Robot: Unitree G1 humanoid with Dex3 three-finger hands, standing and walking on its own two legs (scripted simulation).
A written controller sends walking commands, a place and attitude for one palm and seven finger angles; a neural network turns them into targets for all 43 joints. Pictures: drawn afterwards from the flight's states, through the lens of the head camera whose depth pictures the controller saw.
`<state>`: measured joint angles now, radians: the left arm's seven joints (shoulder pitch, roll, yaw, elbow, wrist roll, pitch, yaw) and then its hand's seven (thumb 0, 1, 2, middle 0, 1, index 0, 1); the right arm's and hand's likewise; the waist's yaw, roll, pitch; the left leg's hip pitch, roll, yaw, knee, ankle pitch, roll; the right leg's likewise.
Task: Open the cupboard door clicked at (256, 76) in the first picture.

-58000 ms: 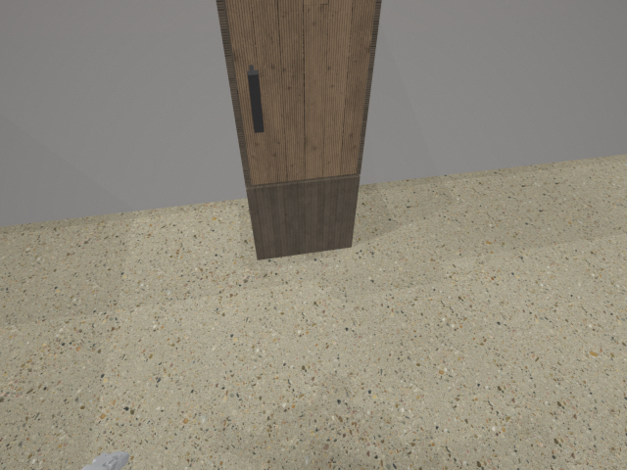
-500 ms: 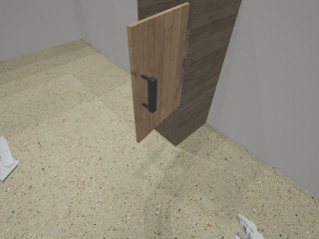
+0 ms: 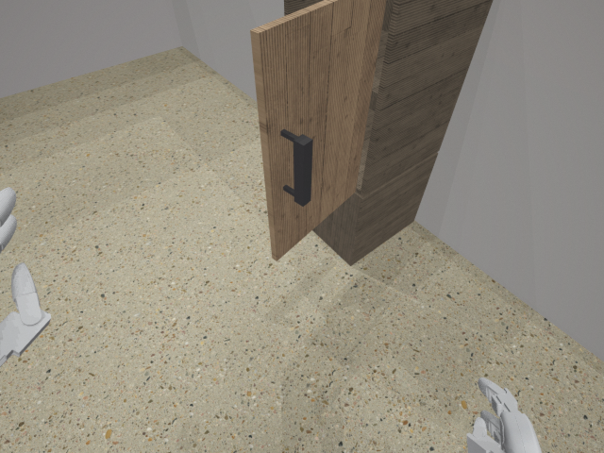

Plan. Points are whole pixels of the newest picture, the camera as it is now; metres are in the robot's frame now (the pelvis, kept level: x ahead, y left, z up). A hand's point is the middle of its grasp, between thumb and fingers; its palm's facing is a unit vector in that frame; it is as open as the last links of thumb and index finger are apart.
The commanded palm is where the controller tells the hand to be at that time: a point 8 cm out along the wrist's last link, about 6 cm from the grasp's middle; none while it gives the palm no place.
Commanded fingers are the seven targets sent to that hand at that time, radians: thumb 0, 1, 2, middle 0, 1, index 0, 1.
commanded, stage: stop stepping back and stand still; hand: left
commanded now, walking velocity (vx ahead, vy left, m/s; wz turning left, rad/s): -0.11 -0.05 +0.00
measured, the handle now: (294, 168) +0.65 +0.06 -0.02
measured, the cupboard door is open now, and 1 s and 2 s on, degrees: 100 100 100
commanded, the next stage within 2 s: let the arm hang, fingers relaxed in 0.60 s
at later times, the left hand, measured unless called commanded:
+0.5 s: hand (16, 306) +0.21 +0.29 +0.16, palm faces +0.40 -0.78 -0.48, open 7.4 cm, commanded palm +0.15 +0.33 +0.18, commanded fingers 0.00 0.90 0.90 -0.20 -0.30 -0.20 -0.30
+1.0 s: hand out of the picture +0.07 +0.20 -0.16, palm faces -0.04 -0.98 -0.18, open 7.3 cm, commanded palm none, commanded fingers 0.00 0.90 0.90 -0.20 -0.30 -0.20 -0.30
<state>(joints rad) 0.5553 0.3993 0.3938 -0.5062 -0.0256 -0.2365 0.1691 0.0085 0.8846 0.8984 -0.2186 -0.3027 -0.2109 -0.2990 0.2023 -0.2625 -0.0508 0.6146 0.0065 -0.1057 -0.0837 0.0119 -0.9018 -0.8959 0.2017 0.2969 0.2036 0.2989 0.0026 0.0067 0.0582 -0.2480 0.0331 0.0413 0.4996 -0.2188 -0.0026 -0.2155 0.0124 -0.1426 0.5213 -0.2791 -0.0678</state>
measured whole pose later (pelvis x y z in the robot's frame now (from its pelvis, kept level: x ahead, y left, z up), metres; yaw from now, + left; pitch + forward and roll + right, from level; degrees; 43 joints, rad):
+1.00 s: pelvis +0.00 +0.03 +0.00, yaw +0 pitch +0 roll +0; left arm 0.27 0.18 -0.02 0.81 0.02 0.06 0.01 0.00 0.92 0.90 -0.21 -0.30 -0.20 -0.30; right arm 0.20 -0.24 0.01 0.92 -0.02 0.02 0.01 0.01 -0.90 -0.90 0.20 0.30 0.20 0.30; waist -0.03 -0.02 0.06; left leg -0.29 -0.02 0.06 0.52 -0.23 0.04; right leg -0.26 -0.04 -0.12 0.55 -0.28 -0.02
